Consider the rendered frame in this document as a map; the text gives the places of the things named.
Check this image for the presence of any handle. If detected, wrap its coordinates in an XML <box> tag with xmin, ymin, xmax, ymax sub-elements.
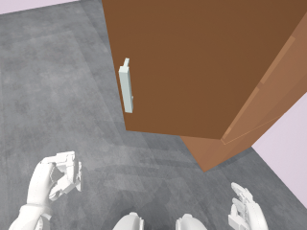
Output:
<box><xmin>118</xmin><ymin>58</ymin><xmax>133</xmax><ymax>113</ymax></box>

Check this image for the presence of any left robot thigh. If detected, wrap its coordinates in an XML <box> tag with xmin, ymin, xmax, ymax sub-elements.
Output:
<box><xmin>112</xmin><ymin>215</ymin><xmax>145</xmax><ymax>230</ymax></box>

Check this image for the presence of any robot right shin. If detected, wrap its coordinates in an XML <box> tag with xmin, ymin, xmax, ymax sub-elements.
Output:
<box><xmin>183</xmin><ymin>214</ymin><xmax>192</xmax><ymax>218</ymax></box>

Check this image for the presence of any left robot hand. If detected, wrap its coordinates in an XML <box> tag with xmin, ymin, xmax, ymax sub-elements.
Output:
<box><xmin>27</xmin><ymin>151</ymin><xmax>83</xmax><ymax>208</ymax></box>

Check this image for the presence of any cupboard door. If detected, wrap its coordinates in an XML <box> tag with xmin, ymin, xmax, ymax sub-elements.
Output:
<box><xmin>102</xmin><ymin>0</ymin><xmax>307</xmax><ymax>140</ymax></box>

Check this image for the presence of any robot left forearm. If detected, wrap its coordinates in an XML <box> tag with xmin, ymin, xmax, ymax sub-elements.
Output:
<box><xmin>9</xmin><ymin>203</ymin><xmax>54</xmax><ymax>230</ymax></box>

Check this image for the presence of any right robot hand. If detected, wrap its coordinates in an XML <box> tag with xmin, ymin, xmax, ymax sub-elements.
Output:
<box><xmin>228</xmin><ymin>182</ymin><xmax>269</xmax><ymax>230</ymax></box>

